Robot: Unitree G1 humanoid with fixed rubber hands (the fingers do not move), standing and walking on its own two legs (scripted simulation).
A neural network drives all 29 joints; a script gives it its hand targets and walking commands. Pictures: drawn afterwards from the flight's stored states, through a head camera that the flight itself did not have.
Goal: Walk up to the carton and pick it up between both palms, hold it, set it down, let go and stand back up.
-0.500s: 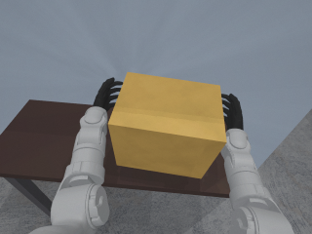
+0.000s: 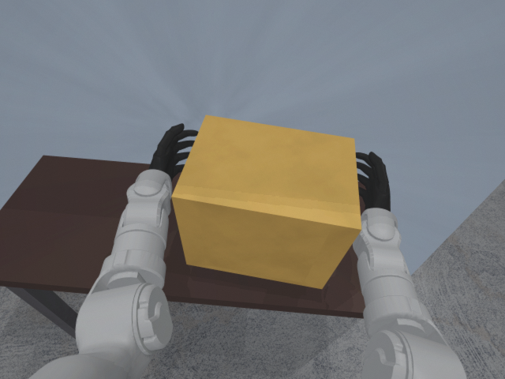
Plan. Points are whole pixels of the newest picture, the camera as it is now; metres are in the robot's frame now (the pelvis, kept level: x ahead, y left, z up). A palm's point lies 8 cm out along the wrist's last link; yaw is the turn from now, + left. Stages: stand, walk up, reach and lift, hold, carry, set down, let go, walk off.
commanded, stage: set down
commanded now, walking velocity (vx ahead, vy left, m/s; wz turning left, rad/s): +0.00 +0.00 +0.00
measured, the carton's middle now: (265, 204) +0.41 +0.02 +0.05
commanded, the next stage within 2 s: none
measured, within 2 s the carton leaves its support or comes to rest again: rests again in 1.10 s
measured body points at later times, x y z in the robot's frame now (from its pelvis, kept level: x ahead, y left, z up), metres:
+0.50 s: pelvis +0.00 +0.00 +0.00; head +0.05 +0.03 +0.45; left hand +0.45 +0.19 +0.09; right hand +0.41 -0.16 +0.08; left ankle -0.01 +0.12 -0.75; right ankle -0.05 -0.13 -0.75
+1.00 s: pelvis +0.00 +0.00 +0.00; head +0.07 +0.02 +0.44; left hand +0.46 +0.19 +0.06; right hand +0.41 -0.16 +0.05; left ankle -0.01 +0.12 -0.75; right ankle -0.05 -0.13 -0.75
